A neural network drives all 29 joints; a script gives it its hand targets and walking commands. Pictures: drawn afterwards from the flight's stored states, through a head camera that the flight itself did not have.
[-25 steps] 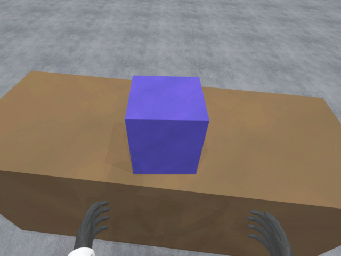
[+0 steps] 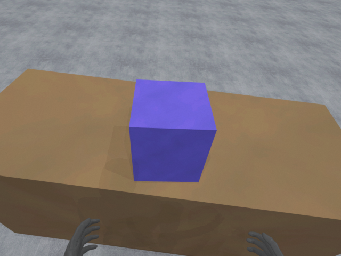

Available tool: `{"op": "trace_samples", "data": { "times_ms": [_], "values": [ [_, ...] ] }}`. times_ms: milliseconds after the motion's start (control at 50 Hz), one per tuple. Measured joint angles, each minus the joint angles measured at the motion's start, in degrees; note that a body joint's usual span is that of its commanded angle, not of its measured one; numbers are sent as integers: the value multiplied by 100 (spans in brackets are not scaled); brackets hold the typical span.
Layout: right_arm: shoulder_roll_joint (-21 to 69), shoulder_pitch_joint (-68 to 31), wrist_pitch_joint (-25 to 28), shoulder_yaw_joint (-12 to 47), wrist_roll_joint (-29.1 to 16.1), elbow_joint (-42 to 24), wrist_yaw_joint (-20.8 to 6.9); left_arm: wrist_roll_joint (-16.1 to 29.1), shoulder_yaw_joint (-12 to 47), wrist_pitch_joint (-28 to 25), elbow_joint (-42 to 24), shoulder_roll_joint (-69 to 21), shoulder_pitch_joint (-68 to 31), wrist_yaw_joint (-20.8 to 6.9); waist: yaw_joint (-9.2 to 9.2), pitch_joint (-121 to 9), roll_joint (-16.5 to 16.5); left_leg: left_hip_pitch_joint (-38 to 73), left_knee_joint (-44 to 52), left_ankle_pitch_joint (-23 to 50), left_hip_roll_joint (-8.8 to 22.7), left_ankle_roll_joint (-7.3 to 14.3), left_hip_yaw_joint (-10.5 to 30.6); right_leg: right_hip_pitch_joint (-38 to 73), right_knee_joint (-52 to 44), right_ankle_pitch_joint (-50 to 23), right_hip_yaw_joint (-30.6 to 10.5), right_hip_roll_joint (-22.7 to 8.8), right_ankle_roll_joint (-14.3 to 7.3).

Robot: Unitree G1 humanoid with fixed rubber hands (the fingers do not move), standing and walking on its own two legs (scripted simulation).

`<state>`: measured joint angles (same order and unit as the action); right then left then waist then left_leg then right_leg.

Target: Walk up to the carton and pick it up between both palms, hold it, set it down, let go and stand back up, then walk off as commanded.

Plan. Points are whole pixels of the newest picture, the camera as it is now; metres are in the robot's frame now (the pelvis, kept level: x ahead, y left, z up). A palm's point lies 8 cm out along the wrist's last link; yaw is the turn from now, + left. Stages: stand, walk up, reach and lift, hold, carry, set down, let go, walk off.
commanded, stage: set down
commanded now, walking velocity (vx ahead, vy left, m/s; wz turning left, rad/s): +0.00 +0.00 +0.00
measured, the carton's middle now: (168, 132) +0.49 +0.03 +0.00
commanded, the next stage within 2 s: let go in 0.66 s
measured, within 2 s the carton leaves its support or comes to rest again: neither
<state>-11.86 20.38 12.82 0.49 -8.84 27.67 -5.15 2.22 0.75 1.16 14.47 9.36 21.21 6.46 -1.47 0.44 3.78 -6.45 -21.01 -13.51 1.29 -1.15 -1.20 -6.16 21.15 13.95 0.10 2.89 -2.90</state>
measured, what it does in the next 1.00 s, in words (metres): stands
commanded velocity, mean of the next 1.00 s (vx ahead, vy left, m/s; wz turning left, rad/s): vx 0.00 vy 0.00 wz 0.00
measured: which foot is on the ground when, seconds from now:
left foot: down 0.00-1.00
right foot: down 0.00-1.00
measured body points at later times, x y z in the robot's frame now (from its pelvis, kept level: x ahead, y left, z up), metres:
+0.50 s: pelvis +0.00 +0.02 +0.00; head -0.01 +0.04 +0.45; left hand +0.15 +0.25 -0.08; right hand +0.15 -0.20 -0.08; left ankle -0.02 +0.13 -0.75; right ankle -0.03 -0.09 -0.75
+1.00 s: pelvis -0.02 +0.02 +0.00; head -0.01 +0.04 +0.45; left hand +0.15 +0.25 -0.09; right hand +0.13 -0.20 -0.09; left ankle -0.02 +0.13 -0.75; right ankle -0.03 -0.09 -0.75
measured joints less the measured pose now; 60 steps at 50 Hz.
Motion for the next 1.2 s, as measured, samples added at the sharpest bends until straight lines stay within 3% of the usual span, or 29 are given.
{"op": "trace_samples", "data": {
  "times_ms": [60,220,360,420,540,640,700,1060,1160,1200],
  "values": [
    [33,-130,62,2,88,282,30,-133,-45,-10,243,2,-70,-101,12,75,-15,40,-13,-19,-9,28,-5,71,-58,-21,-10,-8,28],
    [133,-245,163,-81,183,558,-34,-95,-1,35,165,-18,-9,-66,-21,66,-111,-19,-118,-96,-22,102,-53,78,-134,-63,-67,-21,98],
    [99,-380,97,-119,321,775,-11,2,54,224,306,-3,-148,-97,-75,61,-187,-34,-178,-114,-54,157,-74,75,-111,-71,-89,-54,149],
    [116,-551,24,-143,484,1059,71,-84,33,288,618,48,-303,-231,-30,79,-195,6,-173,-98,-74,173,-52,129,-129,-85,-69,-72,163],
    [199,-498,-54,-230,484,951,34,11,17,452,511,108,-320,-147,-78,49,-163,-19,-223,-106,-81,181,-86,64,-19,-58,-102,-79,170],
    [250,-715,-239,-234,710,1317,119,-107,-18,628,1027,156,-603,-309,-60,125,-123,39,-221,-79,-104,188,-76,101,35,-50,-89,-102,175],
    [371,-715,-274,-327,741,1322,112,-38,-17,747,1019,195,-607,-273,-60,143,-88,5,-273,-97,-98,181,-90,47,117,-21,-99,-98,168],
    [324,-839,-86,-437,825,1544,106,30,77,636,1182,197,-889,-311,8,227,-176,-155,-390,-113,-83,191,-94,-90,175,-44,-94,-88,182],
    [298,-912,-75,-460,858,1581,121,-53,19,699,1361,185,-973,-358,21,228,-154,-133,-357,-98,-83,192,-127,-99,182,-51,-125,-88,180],
    [208,-954,-316,-345,978,1658,222,-239,14,425,1713,261,-992,-452,79,74,-131,-272,-450,-131,-101,200,-114,-252,321,14,-107,-107,186]
  ]
}}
